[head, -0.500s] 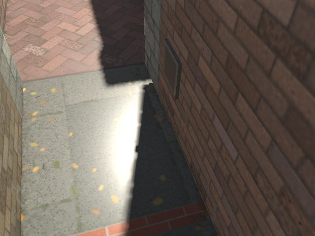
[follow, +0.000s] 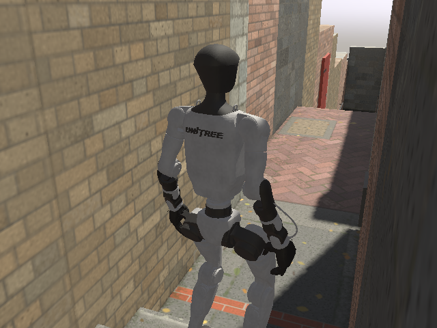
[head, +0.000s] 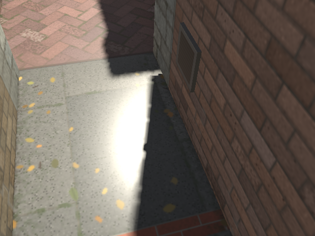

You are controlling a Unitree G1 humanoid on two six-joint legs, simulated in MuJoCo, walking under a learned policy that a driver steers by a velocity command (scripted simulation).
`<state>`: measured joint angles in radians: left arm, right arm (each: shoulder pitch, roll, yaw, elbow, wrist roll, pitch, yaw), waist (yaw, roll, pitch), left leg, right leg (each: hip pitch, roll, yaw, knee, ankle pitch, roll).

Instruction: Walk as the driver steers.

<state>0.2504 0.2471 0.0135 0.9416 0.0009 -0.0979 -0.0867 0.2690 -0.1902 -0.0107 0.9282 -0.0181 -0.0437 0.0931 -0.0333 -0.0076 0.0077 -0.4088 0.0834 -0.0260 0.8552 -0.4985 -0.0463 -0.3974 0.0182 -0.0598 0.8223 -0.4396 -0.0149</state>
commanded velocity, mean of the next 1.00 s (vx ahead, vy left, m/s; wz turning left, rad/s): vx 0.07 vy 0.00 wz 0.00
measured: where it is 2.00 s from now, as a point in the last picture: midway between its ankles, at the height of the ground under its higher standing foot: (130, 227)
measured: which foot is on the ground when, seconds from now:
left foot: down 0.00-0.98, up 1.00-1.00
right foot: down 0.00-1.00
